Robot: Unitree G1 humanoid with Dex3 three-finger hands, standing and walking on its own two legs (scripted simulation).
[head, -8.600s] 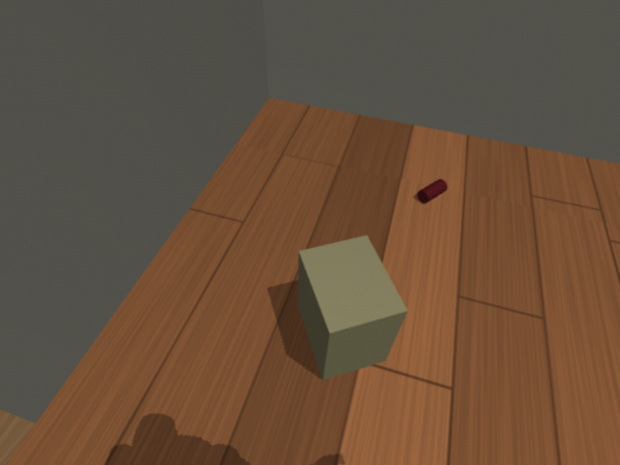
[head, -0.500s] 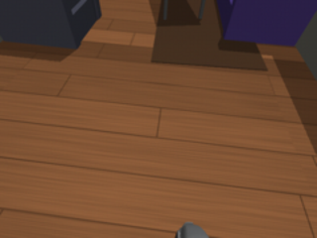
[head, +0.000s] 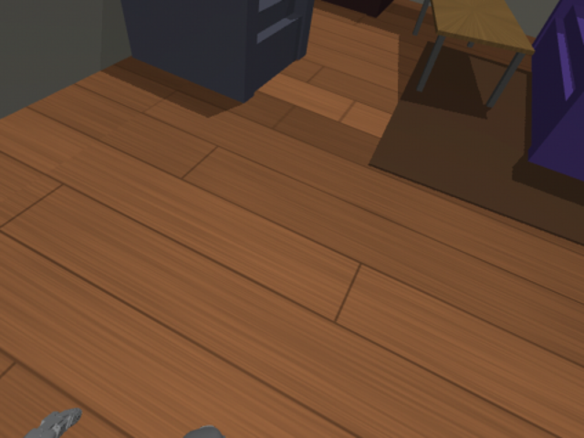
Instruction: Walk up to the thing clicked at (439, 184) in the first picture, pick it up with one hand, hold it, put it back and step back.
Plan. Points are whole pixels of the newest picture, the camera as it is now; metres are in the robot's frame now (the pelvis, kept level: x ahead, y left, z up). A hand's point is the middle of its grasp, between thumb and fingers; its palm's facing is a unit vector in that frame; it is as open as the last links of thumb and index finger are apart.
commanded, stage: walk up
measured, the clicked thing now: out of the picture +0.22 +1.45 -0.72
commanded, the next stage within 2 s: none
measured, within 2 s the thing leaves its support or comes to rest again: neither
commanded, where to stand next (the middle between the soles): +0.18 -0.04 m, yaw +80 degrees
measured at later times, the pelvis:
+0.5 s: pelvis +0.16 -0.08 -0.01, yaw +27 degrees
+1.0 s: pelvis +0.14 -0.13 -0.01, yaw +53 degrees
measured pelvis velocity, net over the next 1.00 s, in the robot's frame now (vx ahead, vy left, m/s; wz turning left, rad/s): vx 0.14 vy -0.13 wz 0.92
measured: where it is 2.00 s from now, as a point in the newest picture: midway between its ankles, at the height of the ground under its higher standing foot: outside the picture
